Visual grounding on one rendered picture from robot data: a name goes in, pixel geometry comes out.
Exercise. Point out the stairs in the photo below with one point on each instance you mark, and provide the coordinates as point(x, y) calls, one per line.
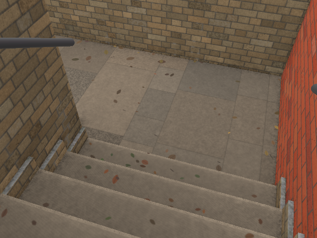
point(111, 191)

